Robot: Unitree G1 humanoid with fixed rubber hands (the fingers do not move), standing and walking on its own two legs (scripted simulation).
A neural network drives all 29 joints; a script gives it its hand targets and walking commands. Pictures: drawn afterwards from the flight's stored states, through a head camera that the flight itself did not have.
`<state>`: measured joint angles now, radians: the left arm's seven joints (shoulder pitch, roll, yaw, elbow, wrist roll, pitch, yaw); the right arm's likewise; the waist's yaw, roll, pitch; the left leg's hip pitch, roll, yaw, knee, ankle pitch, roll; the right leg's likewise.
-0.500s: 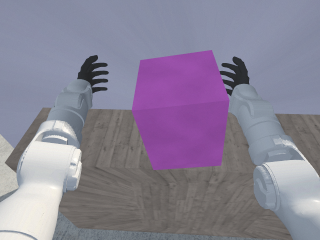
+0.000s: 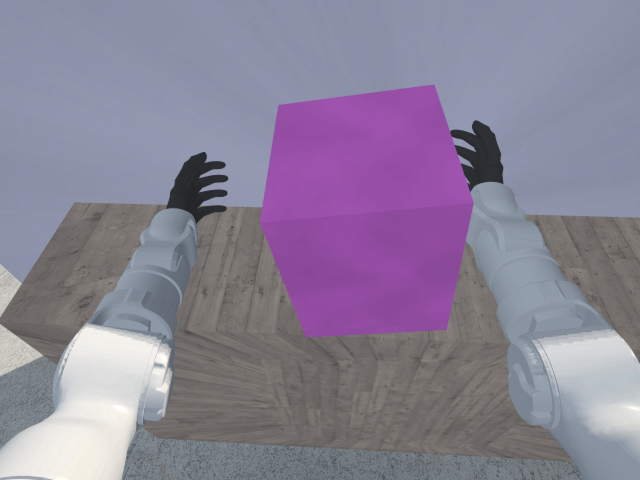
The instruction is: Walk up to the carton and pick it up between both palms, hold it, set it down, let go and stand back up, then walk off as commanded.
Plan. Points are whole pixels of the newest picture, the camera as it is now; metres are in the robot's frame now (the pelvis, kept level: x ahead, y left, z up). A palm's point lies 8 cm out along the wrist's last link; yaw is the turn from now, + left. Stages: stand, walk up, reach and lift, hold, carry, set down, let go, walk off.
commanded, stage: reach and lift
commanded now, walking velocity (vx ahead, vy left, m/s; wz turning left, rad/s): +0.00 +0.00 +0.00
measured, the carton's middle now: (365, 220) +0.43 -0.02 +0.08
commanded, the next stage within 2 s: none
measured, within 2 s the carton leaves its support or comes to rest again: neither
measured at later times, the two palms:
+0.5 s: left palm (219, 208) +0.42 +0.17 +0.11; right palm (482, 190) +0.43 -0.16 +0.14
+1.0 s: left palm (233, 214) +0.42 +0.15 +0.10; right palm (466, 195) +0.42 -0.14 +0.14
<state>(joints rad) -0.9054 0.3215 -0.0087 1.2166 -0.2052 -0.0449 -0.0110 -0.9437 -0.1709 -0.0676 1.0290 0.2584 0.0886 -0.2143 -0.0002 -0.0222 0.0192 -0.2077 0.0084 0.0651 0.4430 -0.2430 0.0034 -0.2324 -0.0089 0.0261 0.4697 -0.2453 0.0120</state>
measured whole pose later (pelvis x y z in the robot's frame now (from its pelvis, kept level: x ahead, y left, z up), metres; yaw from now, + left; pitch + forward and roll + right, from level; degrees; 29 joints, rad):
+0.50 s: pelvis +0.00 +0.00 +0.00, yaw +0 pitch +1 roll +0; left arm -0.92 0.19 0.14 1.22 -0.15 -0.08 -0.02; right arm -0.93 -0.14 -0.17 1.05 0.18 0.04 -0.19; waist 0.00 -0.03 0.00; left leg -0.21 0.01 0.07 0.44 -0.25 0.00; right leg -0.24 -0.01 0.03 0.47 -0.25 0.01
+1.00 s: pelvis -0.01 +0.00 +0.00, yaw +0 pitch +1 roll +0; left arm -0.90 0.04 0.47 1.05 0.21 0.00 -0.08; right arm -0.90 0.02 -0.46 0.96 -0.25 -0.04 -0.13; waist 0.00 -0.04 0.03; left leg -0.21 0.01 0.07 0.43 -0.23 0.01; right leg -0.24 -0.01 0.03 0.45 -0.23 0.01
